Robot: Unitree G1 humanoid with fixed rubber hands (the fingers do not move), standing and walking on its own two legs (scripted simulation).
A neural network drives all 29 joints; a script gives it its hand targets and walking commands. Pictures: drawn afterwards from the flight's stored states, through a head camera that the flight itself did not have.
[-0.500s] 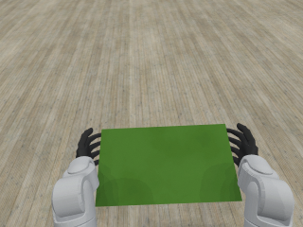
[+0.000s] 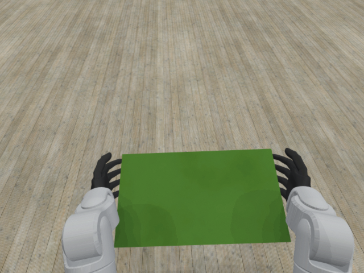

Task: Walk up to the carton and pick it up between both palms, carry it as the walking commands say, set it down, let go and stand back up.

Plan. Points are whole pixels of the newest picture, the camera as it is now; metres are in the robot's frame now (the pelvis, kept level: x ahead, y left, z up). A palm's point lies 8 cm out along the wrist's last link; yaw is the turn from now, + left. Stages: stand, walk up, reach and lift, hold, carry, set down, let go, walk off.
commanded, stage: carry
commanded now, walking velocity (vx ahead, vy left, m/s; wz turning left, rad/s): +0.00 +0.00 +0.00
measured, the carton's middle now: (196, 203) +0.29 +0.00 -0.01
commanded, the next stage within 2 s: none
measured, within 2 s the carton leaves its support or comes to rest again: neither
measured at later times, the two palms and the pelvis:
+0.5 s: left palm (129, 159) +0.32 +0.14 +0.11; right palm (314, 158) +0.33 -0.22 +0.12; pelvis +0.06 -0.04 +0.01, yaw +1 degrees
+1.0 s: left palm (132, 135) +0.39 +0.15 +0.10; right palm (296, 136) +0.39 -0.21 +0.10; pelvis +0.15 -0.04 -0.01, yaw +0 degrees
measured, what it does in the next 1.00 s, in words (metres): walks ahead: right foot, then right foot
